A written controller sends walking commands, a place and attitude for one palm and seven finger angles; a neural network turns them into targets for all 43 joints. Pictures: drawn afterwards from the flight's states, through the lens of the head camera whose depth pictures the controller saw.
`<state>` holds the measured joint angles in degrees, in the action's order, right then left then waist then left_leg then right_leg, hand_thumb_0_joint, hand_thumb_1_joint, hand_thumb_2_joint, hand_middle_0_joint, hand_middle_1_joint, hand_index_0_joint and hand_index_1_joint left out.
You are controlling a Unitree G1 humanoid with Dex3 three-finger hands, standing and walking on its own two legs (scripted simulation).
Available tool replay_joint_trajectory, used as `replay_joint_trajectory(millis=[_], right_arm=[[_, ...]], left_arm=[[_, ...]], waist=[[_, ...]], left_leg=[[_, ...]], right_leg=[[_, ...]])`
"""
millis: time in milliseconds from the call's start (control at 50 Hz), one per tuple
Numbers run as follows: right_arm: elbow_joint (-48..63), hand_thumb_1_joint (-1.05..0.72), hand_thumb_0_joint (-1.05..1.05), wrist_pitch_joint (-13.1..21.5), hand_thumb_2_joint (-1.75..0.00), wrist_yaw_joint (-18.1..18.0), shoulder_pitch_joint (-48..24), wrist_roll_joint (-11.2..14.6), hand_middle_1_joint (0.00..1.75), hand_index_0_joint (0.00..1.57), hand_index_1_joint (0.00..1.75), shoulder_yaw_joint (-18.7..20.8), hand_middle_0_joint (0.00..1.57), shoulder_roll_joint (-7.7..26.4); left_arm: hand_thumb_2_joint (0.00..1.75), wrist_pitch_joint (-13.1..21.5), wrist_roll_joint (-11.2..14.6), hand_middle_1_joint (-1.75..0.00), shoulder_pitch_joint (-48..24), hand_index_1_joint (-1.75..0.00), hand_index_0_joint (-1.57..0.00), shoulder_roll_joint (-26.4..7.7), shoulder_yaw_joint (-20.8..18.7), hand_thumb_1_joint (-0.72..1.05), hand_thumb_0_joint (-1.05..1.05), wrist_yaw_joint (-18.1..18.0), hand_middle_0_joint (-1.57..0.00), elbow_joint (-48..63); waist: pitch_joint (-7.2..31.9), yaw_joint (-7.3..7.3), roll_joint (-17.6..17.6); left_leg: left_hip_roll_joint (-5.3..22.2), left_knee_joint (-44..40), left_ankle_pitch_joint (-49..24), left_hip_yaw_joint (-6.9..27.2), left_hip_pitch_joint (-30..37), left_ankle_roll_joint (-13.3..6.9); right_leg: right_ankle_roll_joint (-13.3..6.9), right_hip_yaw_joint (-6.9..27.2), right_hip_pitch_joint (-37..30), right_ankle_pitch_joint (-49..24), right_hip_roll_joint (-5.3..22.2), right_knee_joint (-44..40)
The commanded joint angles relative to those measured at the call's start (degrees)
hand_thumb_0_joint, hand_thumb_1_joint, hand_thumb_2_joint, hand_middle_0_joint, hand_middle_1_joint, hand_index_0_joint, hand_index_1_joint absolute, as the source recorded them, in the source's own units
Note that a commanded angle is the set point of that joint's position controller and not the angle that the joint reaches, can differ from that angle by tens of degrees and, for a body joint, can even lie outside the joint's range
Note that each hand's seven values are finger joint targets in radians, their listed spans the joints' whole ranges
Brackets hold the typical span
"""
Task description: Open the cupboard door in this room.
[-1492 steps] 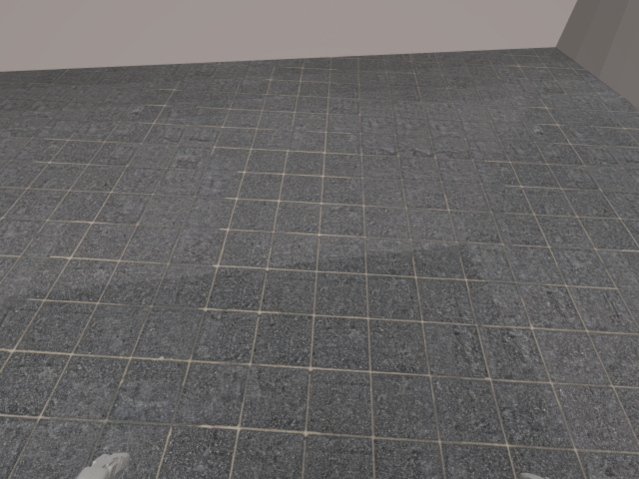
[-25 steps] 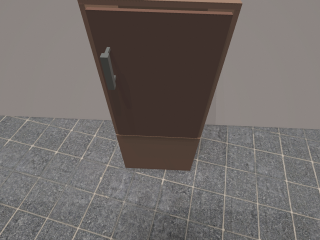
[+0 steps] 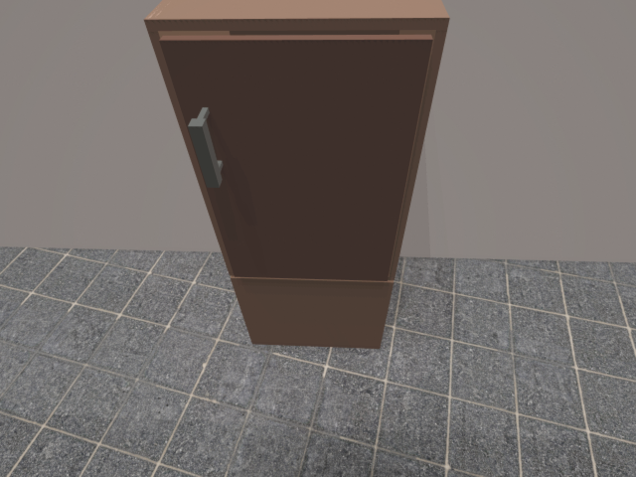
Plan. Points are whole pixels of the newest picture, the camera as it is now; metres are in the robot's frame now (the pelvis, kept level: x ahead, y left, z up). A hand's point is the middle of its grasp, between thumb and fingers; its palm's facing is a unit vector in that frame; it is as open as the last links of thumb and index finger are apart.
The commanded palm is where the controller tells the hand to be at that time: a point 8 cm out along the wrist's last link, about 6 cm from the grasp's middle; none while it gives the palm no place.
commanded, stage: shuffle to correct the standing spot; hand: left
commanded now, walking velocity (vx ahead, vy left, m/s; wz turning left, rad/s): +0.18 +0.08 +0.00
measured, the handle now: (209, 147) +0.61 +0.23 +0.08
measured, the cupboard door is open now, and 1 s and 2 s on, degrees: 0 0 0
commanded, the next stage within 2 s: come to a stop and stand still in 0.30 s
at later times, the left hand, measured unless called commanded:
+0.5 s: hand out of the picture +0.08 +0.18 -0.18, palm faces +0.05 -0.97 -0.22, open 7.3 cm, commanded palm none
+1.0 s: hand out of the picture +0.10 +0.18 -0.18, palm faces +0.05 -0.97 -0.24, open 7.3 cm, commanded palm none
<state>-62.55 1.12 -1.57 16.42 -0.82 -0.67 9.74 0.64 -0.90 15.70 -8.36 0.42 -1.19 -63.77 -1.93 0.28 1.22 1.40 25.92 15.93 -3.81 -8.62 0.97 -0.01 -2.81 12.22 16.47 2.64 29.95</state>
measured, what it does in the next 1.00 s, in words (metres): steps on the spot: left foot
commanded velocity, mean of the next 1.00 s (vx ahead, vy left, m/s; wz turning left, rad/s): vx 0.00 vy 0.03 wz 0.00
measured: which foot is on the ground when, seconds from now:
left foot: down 0.00-0.50, up 0.52-0.72, down 0.74-1.00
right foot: down 0.00-1.00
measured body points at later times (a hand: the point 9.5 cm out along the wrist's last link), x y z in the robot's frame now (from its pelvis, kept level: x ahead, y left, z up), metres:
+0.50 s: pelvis +0.07 +0.00 -0.02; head +0.10 -0.02 +0.43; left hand +0.08 +0.23 -0.16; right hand +0.00 -0.20 -0.18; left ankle -0.02 +0.12 -0.74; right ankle +0.06 -0.09 -0.74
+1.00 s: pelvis +0.07 +0.00 -0.01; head +0.10 -0.02 +0.44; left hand +0.10 +0.23 -0.16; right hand +0.15 -0.22 -0.17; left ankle +0.09 +0.13 -0.74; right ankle +0.05 -0.10 -0.74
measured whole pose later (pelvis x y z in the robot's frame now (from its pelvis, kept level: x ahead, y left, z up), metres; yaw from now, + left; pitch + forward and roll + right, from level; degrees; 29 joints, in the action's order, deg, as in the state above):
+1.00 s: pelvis +0.07 +0.00 -0.01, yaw +1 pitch +0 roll +2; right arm -57.1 -0.6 -1.9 9.1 -0.9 1.7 9.0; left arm -0.4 -1.4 13.2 -9.3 -1.6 -1.7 -58.0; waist -4.2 0.7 0.2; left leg 2.5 32.0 14.4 -5.5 -17.1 1.1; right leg -1.5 -3.5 14.2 19.8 1.6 35.4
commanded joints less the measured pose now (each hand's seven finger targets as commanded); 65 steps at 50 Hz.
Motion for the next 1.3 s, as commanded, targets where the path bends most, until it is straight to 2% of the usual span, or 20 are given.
replay_joint_trajectory(millis=[0, 160, 240, 280, 320, 360, 420, 440, 460, 480, 520, 580, 680, 720, 740, 840, 900, 940, 1000, 1280], right_arm=[[0.9, -0.90, 0.00, 0.6, -0.90, -0.1, 3.3, -0.1, 0.30, 0.20, 0.30, 1.0, 0.20, 4.1], [2.2, -0.90, 0.00, -0.2, -0.90, 1.0, 4.2, -0.6, 0.30, 0.20, 0.30, 1.5, 0.20, 2.3], [0.4, -0.90, 0.00, 0.9, -0.90, 0.9, 10.7, -0.5, 0.30, 0.20, 0.30, 1.5, 0.20, 2.5], [-1.0, -0.90, 0.00, 1.5, -0.90, 0.3, 15.6, -0.9, 0.30, 0.20, 0.30, 2.4, 0.20, 7.0], [-1.1, -0.90, 0.00, 2.0, -0.90, -0.4, 17.1, -1.0, 0.30, 0.20, 0.30, 2.2, 0.20, 6.4], [0.1, -0.90, 0.00, 2.3, -0.90, -0.4, 13.8, -1.2, 0.30, 0.20, 0.30, 2.1, 0.20, 5.7], [1.8, -0.90, 0.00, 2.2, -0.90, -0.7, 7.5, -0.5, 0.30, 0.20, 0.30, 2.0, 0.20, 6.2], [2.0, -0.90, 0.00, 2.4, -0.90, -0.7, 7.5, 0.2, 0.30, 0.20, 0.30, 1.9, 0.20, 4.9], [2.8, -0.90, 0.00, 2.5, -0.90, -0.7, 7.1, 0.7, 0.30, 0.20, 0.30, 1.5, 0.20, 3.0], [3.9, -0.90, 0.00, 2.1, -0.90, -0.8, 5.6, 0.9, 0.30, 0.20, 0.30, 1.6, 0.20, 1.8], [3.1, -0.90, 0.00, 0.7, -0.90, -1.1, 4.8, 1.0, 0.30, 0.20, 0.30, 2.0, 0.20, 0.4], [2.7, -0.90, 0.00, -0.7, -0.90, -0.4, 4.1, 0.9, 0.30, 0.20, 0.30, 2.3, 0.20, -1.0], [1.4, -0.90, 0.00, -1.0, -0.90, 0.0, 8.1, 0.2, 0.30, 0.20, 0.30, 2.9, 0.20, -0.6], [2.8, -0.90, 0.00, -0.3, -0.90, -0.5, 7.0, -0.3, 0.30, 0.20, 0.30, 3.6, 0.20, 5.5], [3.9, -0.90, 0.00, -0.5, -0.90, -0.5, 5.8, -0.4, 0.30, 0.20, 0.30, 3.8, 0.20, 6.4], [6.4, -0.90, 0.00, -0.4, -0.90, -1.1, -2.7, -1.0, 0.30, 0.20, 0.30, 3.5, 0.20, 6.4], [7.1, -0.90, 0.00, -0.8, -0.90, -0.8, -3.0, -0.4, 0.30, 0.20, 0.30, 4.1, 0.20, 7.3], [7.9, -0.90, 0.00, -1.1, -0.90, -0.3, -2.2, 0.2, 0.30, 0.20, 0.30, 3.7, 0.20, 3.7], [6.6, -0.90, 0.00, -1.8, -0.90, 0.1, -2.7, 0.0, 0.30, 0.20, 0.30, 3.4, 0.20, 2.7], [1.1, -0.90, 0.00, -0.8, -0.90, 0.3, 0.5, -0.2, 0.30, 0.20, 0.30, 1.5, 0.20, 2.9]], left_arm=[[0.90, 1.0, 0.0, -0.30, 3.0, -0.30, -0.20, -7.4, -1.4, 0.90, 0.00, -0.6, -0.20, 1.6], [0.90, 0.5, -0.5, -0.30, 6.2, -0.30, -0.20, -10.2, -3.8, 0.90, 0.00, -0.2, -0.20, 3.2], [0.90, 0.5, -0.6, -0.30, 3.4, -0.30, -0.20, -7.2, -3.7, 0.90, 0.00, 0.1, -0.20, 4.8], [0.90, 0.6, -0.7, -0.30, 0.7, -0.30, -0.20, -3.6, -3.2, 0.90, 0.00, 0.4, -0.20, 6.4], [0.90, 1.4, -0.7, -0.30, -2.6, -0.30, -0.20, -3.5, -2.8, 0.90, 0.00, 0.4, -0.20, 8.1], [0.90, 2.0, -0.2, -0.30, -3.6, -0.30, -0.20, -2.5, -3.0, 0.90, 0.00, 0.8, -0.20, 8.0], [0.90, 2.2, -0.3, -0.30, 4.5, -0.30, -0.20, -1.0, -3.1, 0.90, 0.00, 1.3, -0.20, 5.2], [0.90, 2.5, -0.3, -0.30, 8.8, -0.30, -0.20, -3.3, -3.5, 0.90, 0.00, 0.7, -0.20, 3.5], [0.90, 2.9, -0.4, -0.30, 13.8, -0.30, -0.20, -7.7, -4.4, 0.90, 0.00, -0.1, -0.20, 2.0], [0.90, 2.9, 0.1, -0.30, 16.0, -0.30, -0.20, -10.3, -4.5, 0.90, 0.00, -0.6, -0.20, 1.2], [0.90, 2.4, -0.3, -0.30, 10.2, -0.30, -0.20, -9.5, -3.8, 0.90, 0.00, -1.2, -0.20, 2.5], [0.90, 1.3, -0.8, -0.30, 3.5, -0.30, -0.20, -7.6, -3.4, 0.90, 0.00, -1.9, -0.20, 4.9], [0.90, -0.3, 0.0, -0.30, 1.1, -0.30, -0.20, -9.2, -4.3, 0.90, 0.00, -1.8, -0.20, 7.0], [0.90, -1.3, 0.6, -0.30, 2.0, -0.30, -0.20, -5.4, -3.8, 0.90, 0.00, -1.7, -0.20, 8.3], [0.90, -1.5, 0.3, -0.30, 1.5, -0.30, -0.20, -5.0, -3.4, 0.90, 0.00, -1.9, -0.20, 8.8], [0.90, -1.9, 0.0, -0.30, 1.6, -0.30, -0.20, -3.7, -3.0, 0.90, 0.00, -1.0, -0.20, 7.5], [0.90, -0.9, -0.4, -0.30, 5.1, -0.30, -0.20, -4.3, -2.9, 0.90, 0.00, -0.8, -0.20, 6.4], [0.90, 0.0, -0.7, -0.30, 3.3, -0.30, -0.20, -8.6, -3.1, 0.90, 0.00, -1.0, -0.20, 7.2], [0.90, 0.2, -0.3, -0.30, -0.1, -0.30, -0.20, -9.0, -2.8, 0.90, 0.00, -0.9, -0.20, 7.9], [0.90, 0.3, 0.3, -0.30, 3.0, -0.30, -0.20, -7.0, -1.5, 0.90, 0.00, -0.5, -0.20, 4.2]], waist=[[-0.9, 0.03, -2.0], [-7.1, 0.80, -8.8], [-6.3, -1.84, -0.3], [-5.2, -3.18, 15.2], [-5.5, -3.81, 13.8], [-4.1, -2.37, 7.9], [0.4, 2.86, 3.4], [3.1, 4.18, -2.4], [5.4, 5.64, -12.6], [6.1, 5.41, -15.0], [2.7, 3.11, -8.9], [-1.3, 0.71, -13.5], [2.8, -1.61, -5.9], [4.8, -0.37, 10.0], [3.7, -0.61, 11.0], [1.1, 1.06, 7.7], [5.2, 1.54, 2.0], [5.1, -0.41, -8.5], [2.8, -1.07, -11.2], [-3.7, -0.08, -1.0]], left_leg=[[3.7, -3.6, -3.9, 2.9, -2.4, -2.3], [0.4, 10.5, 7.1, -1.1, -11.1, -2.3], [2.4, -0.2, 1.3, 2.0, -1.3, -3.5], [12.9, -8.6, -4.3, 15.4, 2.8, -9.0], [16.8, -8.1, -20.9, 19.8, 8.4, -14.8], [16.1, -4.9, -29.0, 15.3, 6.7, -14.8], [9.0, 2.2, -26.0, 4.9, -3.1, -8.4], [6.2, 7.0, -23.3, 2.5, -8.2, -5.7], [1.9, 15.1, -7.9, -0.5, -16.6, -2.9], [-0.6, 25.2, 16.5, -0.3, -18.4, -1.2], [0.6, 30.0, 19.7, 3.6, -18.2, -0.5], [1.6, 24.8, 15.3, 2.4, -16.5, -0.1], [-0.1, 1.3, -11.1, -2.3, -0.1, 0.5], [14.7, -1.5, -45.1, 11.6, 3.0, -7.0], [18.1, -4.0, -49.0, 13.4, -0.8, -11.6], [14.7, -3.3, -38.8, 9.5, -3.6, -11.5], [9.8, 2.0, -25.0, 6.0, -2.5, -6.8], [3.5, 5.3, -7.9, 1.0, -6.4, -2.0], [1.6, 5.0, -1.2, 0.7, -3.6, -0.5], [4.5, -3.8, -4.9, 2.7, -3.0, -0.9]], right_leg=[[-2.4, 5.7, 0.4, -5.9, 4.2, -6.8], [-8.4, 17.4, 5.0, 21.4, 11.5, -17.4], [-5.9, 5.7, 10.2, 11.2, 4.5, -4.6], [-2.8, -4.7, 16.1, 12.1, -2.6, 13.0], [-3.3, -2.1, 25.0, 18.9, -1.5, 24.1], [-3.6, -1.3, 21.4, 17.7, 0.4, 21.5], [-2.4, -4.9, 0.2, -1.8, -1.4, 2.0], [-3.0, 0.0, -9.2, -12.3, 1.6, -0.2], [-6.7, 14.7, -16.5, -28.7, 12.9, -2.3], [-13.4, 21.7, -16.3, -49.7, 22.6, -6.4], [-15.8, 16.3, -9.7, -56.7, 20.3, -4.4], [-12.6, 7.4, -2.9, -51.1, 15.5, -4.1], [-6.2, 3.0, 2.3, -32.6, 9.0, 3.4], [-0.4, -2.2, 7.1, -3.3, 1.8, 10.8], [-0.3, -1.5, 5.9, 15.0, -0.1, 17.7], [-0.5, 0.8, 5.6, 11.8, 0.6, 13.2], [0.0, 1.0, -0.4, -4.7, 0.3, -2.9], [-3.8, 11.2, -1.2, -21.2, 9.4, -6.0], [-6.1, 11.4, 4.7, -16.3, 9.8, -7.8], [-2.7, 6.8, 4.8, 3.0, 4.2, -13.7]])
